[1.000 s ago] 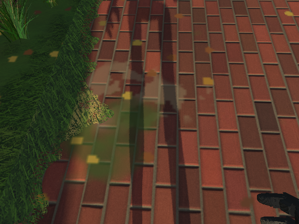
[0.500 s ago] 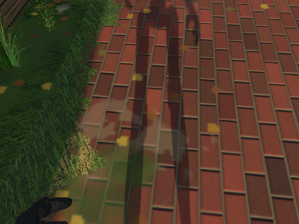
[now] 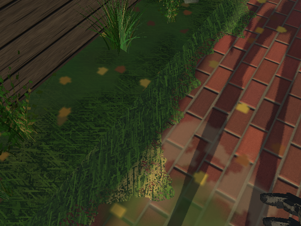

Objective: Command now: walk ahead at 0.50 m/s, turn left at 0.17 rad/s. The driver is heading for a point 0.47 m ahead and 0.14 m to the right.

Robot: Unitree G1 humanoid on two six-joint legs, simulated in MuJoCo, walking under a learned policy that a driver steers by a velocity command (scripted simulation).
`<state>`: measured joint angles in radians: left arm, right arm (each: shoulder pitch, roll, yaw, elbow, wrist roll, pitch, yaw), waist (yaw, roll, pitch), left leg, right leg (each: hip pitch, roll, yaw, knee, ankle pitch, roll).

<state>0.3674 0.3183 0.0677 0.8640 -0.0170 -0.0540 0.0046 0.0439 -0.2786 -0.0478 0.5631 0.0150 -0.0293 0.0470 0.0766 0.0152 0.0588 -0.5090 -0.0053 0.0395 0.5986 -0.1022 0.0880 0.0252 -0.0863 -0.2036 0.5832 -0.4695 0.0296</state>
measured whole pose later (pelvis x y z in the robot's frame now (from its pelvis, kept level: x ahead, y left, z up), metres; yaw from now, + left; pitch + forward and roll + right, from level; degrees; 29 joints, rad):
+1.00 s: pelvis +0.41 -0.07 +0.02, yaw -17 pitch +1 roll -1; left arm 0.14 0.24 0.02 0.81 0.02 -0.02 -0.01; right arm 0.19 -0.26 -0.04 0.82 -0.01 0.00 -0.03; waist 0.00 0.01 0.01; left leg -0.31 0.07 -0.05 0.50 -0.22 -0.05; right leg -0.26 0.08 0.00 0.48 -0.23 -0.05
